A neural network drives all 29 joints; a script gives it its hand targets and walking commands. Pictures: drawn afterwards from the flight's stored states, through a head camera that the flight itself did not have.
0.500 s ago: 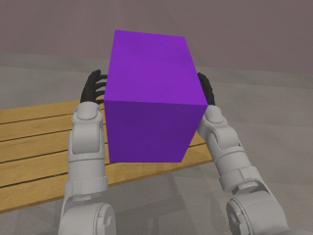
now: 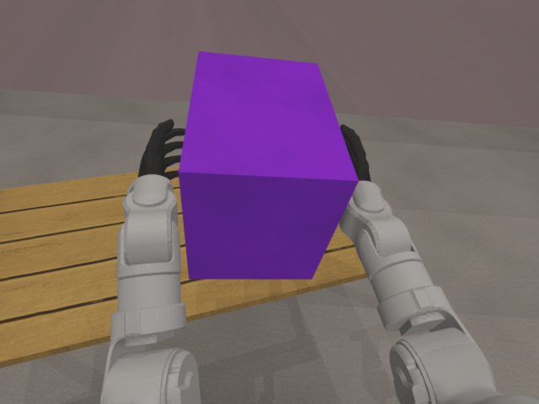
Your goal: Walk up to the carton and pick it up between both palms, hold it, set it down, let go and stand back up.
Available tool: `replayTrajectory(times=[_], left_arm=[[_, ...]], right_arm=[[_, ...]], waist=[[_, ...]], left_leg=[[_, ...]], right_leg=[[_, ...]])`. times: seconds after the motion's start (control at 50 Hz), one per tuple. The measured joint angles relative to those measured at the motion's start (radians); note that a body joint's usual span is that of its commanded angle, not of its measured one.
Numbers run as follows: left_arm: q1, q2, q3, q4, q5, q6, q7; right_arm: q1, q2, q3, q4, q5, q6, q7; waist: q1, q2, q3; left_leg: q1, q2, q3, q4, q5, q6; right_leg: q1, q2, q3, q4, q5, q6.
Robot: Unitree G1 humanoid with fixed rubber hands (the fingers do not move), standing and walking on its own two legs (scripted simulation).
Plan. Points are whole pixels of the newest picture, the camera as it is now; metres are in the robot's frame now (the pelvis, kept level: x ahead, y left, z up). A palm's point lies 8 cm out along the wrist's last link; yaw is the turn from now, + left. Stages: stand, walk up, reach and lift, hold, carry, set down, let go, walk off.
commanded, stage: hold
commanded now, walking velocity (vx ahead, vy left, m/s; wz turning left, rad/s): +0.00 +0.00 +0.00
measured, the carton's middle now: (256, 166) +0.41 +0.01 +0.16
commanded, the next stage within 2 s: set down in 0.82 s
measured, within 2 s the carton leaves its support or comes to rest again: neither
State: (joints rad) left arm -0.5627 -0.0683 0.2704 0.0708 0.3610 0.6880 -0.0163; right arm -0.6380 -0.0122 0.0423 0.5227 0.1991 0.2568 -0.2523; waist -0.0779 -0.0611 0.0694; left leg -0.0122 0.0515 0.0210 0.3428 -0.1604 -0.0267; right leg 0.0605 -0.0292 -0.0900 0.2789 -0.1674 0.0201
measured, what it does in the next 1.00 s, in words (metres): stands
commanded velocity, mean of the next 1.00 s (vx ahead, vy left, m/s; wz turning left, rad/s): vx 0.00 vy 0.00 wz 0.00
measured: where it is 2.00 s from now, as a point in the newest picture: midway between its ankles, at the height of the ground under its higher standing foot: outside the picture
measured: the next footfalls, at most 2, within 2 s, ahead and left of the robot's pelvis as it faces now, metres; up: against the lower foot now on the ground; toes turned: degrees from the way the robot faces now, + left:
none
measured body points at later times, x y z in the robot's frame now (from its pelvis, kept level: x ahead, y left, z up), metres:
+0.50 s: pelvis +0.00 +0.00 +0.00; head -0.04 +0.03 +0.45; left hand +0.37 +0.15 +0.18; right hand +0.37 -0.13 +0.17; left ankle +0.03 +0.13 -0.75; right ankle +0.00 -0.13 -0.75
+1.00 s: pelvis +0.00 +0.00 +0.00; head -0.04 +0.03 +0.45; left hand +0.37 +0.16 +0.19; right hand +0.38 -0.12 +0.17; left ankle +0.03 +0.13 -0.75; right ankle +0.00 -0.13 -0.75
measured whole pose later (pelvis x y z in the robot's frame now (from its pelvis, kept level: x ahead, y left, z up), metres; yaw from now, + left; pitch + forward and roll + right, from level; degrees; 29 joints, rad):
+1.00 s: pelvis +0.00 +0.00 +0.00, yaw +0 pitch -11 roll -1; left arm -0.58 -0.08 0.28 0.11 0.38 0.63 -0.02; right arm -0.64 -0.01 0.02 0.56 0.17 0.19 -0.24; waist -0.04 -0.06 0.09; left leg 0.02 0.05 0.02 0.33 -0.15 -0.03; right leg 0.08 -0.03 -0.09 0.28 -0.17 0.02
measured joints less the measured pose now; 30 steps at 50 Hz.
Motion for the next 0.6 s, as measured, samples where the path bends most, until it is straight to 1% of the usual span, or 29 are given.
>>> replayTrajectory(times=[0.6], left_arm=[[-0.002,-0.001,0.002,0.002,0.001,0.001,-0.002]], right_arm=[[-0.002,0.002,-0.003,0.004,-0.003,-0.002,0.0]], waist=[[0.0,-0.001,0.001]], left_leg=[[0.0,0.0,0.0,-0.001,0.001,0.0]], right_leg=[[0.0,0.0,0.001,0.0,0.001,0.0]])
